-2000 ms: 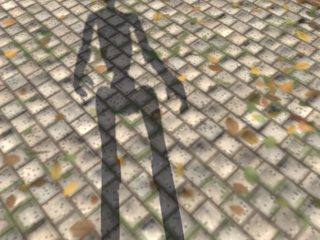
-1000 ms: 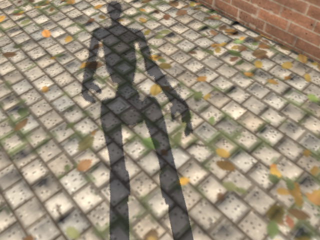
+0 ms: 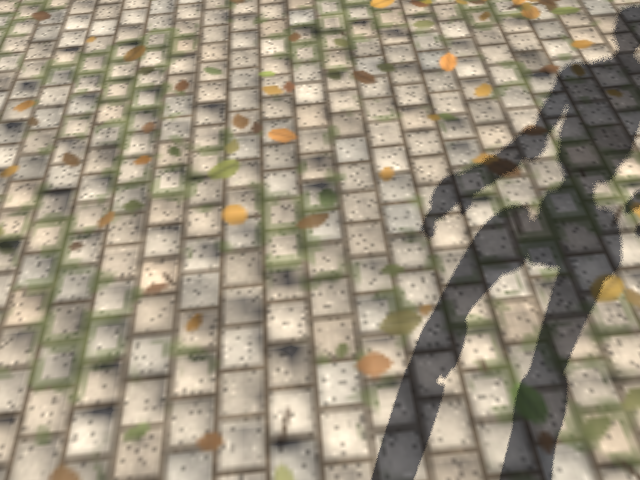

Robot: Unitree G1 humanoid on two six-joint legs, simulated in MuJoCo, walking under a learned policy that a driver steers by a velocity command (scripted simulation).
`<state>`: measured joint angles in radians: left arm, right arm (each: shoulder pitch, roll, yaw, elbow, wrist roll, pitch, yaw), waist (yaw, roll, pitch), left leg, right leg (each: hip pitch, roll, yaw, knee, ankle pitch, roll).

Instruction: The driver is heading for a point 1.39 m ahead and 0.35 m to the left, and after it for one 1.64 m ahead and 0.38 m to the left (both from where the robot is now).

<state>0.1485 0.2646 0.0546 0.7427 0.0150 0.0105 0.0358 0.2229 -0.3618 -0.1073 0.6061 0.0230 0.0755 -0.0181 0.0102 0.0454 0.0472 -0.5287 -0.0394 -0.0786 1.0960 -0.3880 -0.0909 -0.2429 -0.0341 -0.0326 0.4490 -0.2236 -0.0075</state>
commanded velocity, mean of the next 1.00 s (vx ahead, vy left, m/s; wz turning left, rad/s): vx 0.34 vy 0.00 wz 0.46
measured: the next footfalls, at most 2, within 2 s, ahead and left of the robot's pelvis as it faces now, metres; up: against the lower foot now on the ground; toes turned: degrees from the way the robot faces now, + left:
left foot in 0.22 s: +0.01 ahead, +0.14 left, +0.00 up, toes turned +9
right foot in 0.68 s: +0.35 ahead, +0.00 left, +0.00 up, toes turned +25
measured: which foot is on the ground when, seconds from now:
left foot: up 0.00-0.20, down 0.22-0.68, up 0.70-1.00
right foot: down 0.00-0.22, up 0.24-0.66, down 0.68-1.00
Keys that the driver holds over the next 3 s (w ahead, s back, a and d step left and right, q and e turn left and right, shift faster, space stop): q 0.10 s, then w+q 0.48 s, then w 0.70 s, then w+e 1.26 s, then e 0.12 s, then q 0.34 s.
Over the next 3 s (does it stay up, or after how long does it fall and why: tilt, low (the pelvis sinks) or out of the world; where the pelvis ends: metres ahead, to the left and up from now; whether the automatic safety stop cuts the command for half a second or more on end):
stays up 1.31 0.32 0.00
